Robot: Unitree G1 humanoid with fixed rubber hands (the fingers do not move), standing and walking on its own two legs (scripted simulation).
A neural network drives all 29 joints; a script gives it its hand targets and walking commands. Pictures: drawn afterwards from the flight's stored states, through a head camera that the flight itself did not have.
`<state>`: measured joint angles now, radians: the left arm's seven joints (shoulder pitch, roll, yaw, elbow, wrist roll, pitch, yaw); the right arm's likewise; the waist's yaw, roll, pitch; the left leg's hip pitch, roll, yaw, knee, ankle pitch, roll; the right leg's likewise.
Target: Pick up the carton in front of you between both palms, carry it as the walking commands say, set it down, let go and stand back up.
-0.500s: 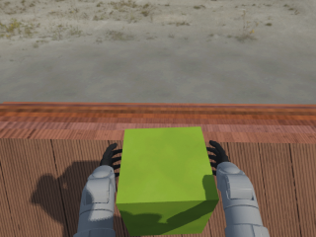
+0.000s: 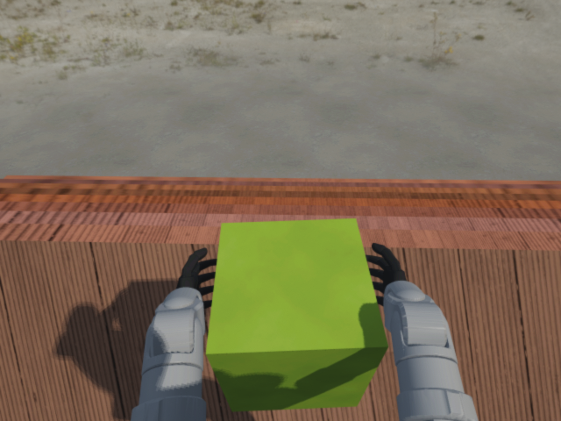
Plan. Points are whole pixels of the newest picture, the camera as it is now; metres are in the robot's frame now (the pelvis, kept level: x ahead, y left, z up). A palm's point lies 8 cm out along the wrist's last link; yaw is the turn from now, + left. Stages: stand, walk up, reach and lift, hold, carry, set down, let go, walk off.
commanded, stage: hold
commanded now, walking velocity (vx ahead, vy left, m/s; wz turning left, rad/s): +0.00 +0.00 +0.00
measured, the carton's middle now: (291, 318) +0.29 +0.00 -0.02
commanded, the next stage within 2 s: carry in 0.34 s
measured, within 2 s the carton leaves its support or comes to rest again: neither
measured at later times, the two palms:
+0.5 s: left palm (188, 284) +0.31 +0.16 +0.06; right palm (388, 276) +0.31 -0.14 +0.06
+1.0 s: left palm (199, 195) +0.49 +0.16 +0.09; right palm (359, 184) +0.51 -0.14 +0.09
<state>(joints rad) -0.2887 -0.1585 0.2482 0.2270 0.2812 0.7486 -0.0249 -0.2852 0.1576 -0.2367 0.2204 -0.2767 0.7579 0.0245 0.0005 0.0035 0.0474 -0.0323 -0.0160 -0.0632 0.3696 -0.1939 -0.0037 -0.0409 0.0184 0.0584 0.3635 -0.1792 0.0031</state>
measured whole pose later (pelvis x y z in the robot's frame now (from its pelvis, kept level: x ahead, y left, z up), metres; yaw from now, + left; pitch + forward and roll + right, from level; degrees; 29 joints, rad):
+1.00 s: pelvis +0.23 +0.00 +0.00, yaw +3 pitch +6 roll +0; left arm -0.15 -0.13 0.10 -0.35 0.10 1.22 0.09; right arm -0.15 0.13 -0.12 -0.36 -0.08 1.24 -0.09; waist 0.01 0.00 -0.13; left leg -0.47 0.07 0.09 1.08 -0.36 0.01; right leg -0.25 -0.01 -0.22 0.41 -0.27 -0.06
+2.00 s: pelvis +0.85 +0.02 -0.01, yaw +3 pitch +4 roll +2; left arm -0.74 0.02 0.21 0.16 0.02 1.17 0.13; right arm -0.76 -0.02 -0.20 0.15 -0.05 1.20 -0.13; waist 0.04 0.00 0.07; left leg -0.62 0.04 0.00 1.21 -0.36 0.05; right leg -0.39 0.00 -0.17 0.56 -0.25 -0.12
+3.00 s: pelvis +1.53 +0.04 -0.34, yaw +7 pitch +0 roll +0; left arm -0.58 0.00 0.20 0.14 0.01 1.09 0.13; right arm -0.58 0.06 -0.20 0.11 -0.10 1.12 -0.12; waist -0.05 0.02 0.03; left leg -0.44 -0.10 0.10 0.71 -0.14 0.15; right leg -0.48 0.01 -0.17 1.77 -0.62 -0.03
